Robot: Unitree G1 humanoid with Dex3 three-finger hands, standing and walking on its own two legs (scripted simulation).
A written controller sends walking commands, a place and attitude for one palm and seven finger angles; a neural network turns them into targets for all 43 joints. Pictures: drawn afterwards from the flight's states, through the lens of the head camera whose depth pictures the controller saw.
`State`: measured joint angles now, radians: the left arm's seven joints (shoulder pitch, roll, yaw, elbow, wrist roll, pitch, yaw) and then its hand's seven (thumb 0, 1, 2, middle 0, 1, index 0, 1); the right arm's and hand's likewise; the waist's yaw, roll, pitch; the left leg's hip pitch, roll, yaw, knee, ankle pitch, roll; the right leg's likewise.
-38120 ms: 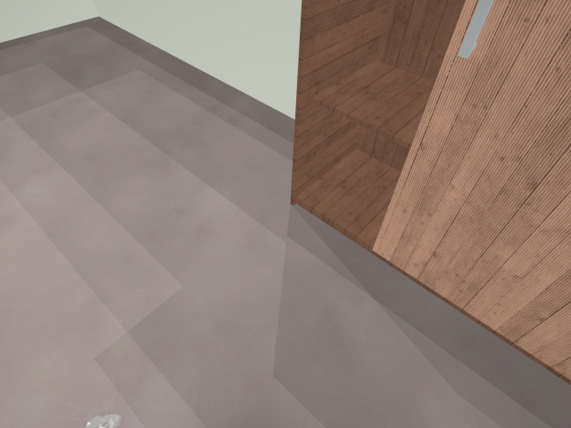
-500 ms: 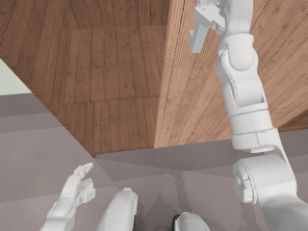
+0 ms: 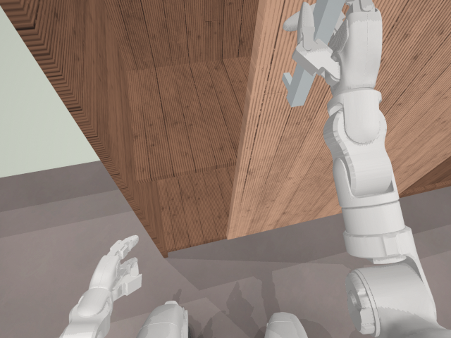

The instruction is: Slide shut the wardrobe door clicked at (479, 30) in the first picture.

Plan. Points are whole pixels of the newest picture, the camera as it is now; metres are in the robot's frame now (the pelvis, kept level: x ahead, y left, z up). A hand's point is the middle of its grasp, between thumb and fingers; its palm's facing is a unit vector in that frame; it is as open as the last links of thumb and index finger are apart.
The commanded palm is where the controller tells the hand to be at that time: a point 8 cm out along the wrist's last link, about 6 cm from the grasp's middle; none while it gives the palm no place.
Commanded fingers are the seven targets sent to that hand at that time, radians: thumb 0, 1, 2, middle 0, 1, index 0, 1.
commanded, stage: step sideways, sliding the door along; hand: right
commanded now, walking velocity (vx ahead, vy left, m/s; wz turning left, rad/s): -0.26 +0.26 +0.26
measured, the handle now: (320, 0) +0.45 -0.13 +0.29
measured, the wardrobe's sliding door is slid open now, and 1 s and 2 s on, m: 0.26 0.00 0.00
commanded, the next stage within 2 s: stop walking and hold the door there in 0.86 s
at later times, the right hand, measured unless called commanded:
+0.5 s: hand (120, 77) +0.37 +0.10 +0.26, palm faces -0.08 +0.98 -0.16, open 7.4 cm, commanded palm +0.35 +0.10 +0.26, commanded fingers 0.00 -0.90 -0.90 0.45 1.40 0.45 1.40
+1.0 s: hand (65, 73) +0.37 +0.15 +0.26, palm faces +0.23 +0.97 -0.10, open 7.0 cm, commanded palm +0.34 +0.11 +0.25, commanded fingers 0.00 -0.90 -0.90 0.45 1.40 0.45 1.40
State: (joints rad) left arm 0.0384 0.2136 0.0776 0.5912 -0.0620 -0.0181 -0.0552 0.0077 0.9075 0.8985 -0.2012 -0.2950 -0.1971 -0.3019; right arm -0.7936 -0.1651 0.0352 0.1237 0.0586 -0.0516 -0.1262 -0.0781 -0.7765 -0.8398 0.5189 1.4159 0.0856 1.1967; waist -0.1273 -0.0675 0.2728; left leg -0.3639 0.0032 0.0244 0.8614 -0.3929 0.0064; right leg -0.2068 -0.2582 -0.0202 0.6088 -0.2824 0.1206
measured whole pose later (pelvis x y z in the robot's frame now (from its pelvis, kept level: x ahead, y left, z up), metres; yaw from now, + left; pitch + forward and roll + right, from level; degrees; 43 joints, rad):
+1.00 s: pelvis -0.06 +0.31 -0.01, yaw +6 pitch -5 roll +3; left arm 0.10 0.20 0.03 0.65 -0.07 0.00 -0.05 0.01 0.91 0.90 -0.20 -0.30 -0.20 -0.30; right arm -0.74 -0.31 -0.20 0.22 0.04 -0.05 -0.13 -0.08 -0.72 -0.86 0.50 1.43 0.11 1.17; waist -0.09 -0.08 0.21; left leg -0.20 -0.03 0.08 0.67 -0.39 0.01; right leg -0.28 -0.34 0.02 0.72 -0.30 0.07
